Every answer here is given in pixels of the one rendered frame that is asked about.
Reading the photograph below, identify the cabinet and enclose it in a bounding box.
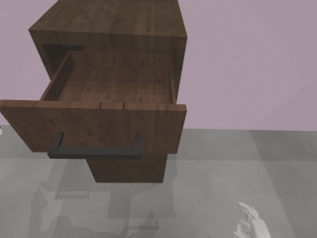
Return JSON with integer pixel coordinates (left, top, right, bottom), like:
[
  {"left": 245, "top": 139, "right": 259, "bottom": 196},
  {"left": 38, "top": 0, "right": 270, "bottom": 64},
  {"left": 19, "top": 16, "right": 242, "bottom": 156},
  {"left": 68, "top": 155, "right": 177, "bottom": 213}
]
[{"left": 29, "top": 0, "right": 188, "bottom": 183}]

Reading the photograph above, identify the drawer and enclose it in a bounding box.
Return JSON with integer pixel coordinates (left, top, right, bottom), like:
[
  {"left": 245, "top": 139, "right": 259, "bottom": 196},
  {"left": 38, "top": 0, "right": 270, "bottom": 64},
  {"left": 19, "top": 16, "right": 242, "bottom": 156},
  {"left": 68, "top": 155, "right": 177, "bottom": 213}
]
[{"left": 0, "top": 51, "right": 187, "bottom": 154}]

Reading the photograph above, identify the handle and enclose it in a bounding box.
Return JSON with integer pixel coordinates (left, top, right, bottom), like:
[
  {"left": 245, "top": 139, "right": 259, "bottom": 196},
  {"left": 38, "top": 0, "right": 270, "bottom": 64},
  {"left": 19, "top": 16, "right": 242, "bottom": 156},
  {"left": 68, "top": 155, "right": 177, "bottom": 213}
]
[{"left": 47, "top": 132, "right": 142, "bottom": 160}]

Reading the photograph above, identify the right robot hand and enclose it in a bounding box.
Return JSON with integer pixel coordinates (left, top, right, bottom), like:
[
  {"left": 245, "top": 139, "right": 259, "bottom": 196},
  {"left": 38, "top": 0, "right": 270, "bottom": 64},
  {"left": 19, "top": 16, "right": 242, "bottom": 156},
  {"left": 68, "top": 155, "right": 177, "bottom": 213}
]
[{"left": 234, "top": 201, "right": 271, "bottom": 238}]

